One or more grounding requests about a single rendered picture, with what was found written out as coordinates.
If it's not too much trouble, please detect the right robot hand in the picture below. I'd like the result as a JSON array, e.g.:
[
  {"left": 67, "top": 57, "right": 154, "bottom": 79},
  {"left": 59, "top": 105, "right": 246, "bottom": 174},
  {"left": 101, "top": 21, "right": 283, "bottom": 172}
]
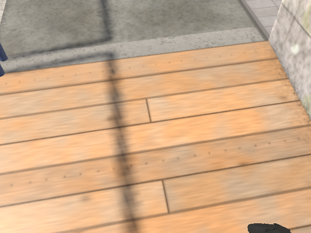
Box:
[{"left": 248, "top": 223, "right": 292, "bottom": 233}]

